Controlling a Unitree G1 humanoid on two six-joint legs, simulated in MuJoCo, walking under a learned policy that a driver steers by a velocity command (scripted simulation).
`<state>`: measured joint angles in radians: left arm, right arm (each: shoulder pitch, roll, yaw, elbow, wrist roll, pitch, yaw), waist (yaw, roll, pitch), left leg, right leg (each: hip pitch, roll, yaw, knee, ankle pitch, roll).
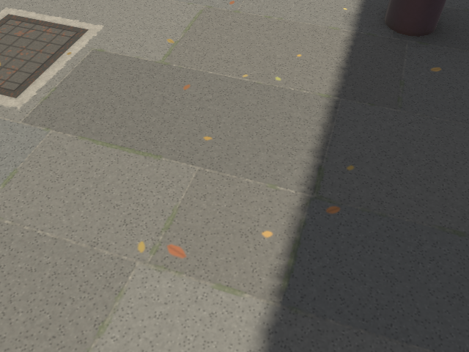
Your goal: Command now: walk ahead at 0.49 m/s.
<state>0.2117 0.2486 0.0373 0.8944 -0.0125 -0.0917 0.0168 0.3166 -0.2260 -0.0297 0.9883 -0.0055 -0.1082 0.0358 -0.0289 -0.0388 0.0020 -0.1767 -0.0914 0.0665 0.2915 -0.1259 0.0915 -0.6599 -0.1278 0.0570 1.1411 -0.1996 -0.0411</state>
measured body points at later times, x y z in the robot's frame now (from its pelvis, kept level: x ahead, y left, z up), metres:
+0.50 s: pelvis +0.28 -0.08 +0.00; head +0.29 -0.10 +0.45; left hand +0.33 +0.18 -0.12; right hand +0.37 -0.35 -0.14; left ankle +0.28 +0.08 -0.66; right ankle +0.30 -0.17 -0.74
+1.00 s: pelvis +0.55 -0.01 -0.01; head +0.58 +0.00 +0.44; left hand +0.58 +0.25 -0.15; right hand +0.67 -0.28 -0.13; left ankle +0.61 +0.07 -0.74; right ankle +0.45 -0.17 -0.65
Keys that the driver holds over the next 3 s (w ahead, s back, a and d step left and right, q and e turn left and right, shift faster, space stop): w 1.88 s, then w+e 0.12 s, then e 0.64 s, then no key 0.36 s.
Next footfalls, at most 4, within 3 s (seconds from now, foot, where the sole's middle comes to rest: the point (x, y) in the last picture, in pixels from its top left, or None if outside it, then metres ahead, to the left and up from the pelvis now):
0.30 right None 0.34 -0.17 -0.78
0.86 left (213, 308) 0.65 0.07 -0.78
1.44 right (279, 220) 0.97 -0.16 -0.78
2.00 left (207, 159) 1.27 0.09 -0.78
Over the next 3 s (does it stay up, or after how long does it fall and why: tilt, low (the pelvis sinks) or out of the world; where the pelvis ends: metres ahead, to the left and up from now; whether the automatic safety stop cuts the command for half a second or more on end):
stays up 1.30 -0.02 -0.01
